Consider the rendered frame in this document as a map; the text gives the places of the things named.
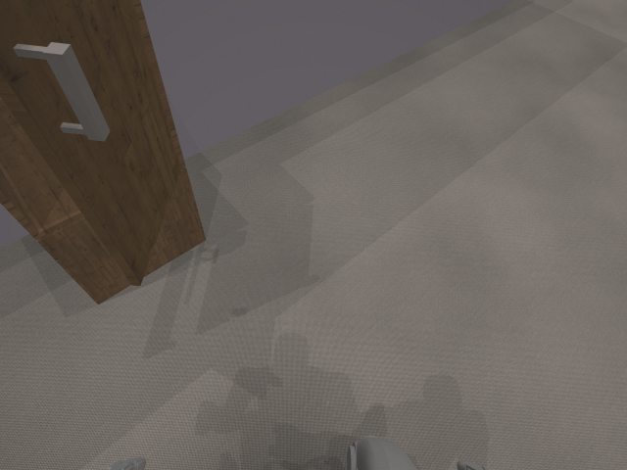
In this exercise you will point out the handle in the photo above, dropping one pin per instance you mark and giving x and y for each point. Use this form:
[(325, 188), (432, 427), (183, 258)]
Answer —
[(64, 64)]

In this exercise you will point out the cupboard door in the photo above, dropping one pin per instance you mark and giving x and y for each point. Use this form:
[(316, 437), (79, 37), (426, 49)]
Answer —
[(122, 185)]

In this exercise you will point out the right robot thigh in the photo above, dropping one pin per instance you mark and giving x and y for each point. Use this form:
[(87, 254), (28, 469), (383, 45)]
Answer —
[(377, 454)]

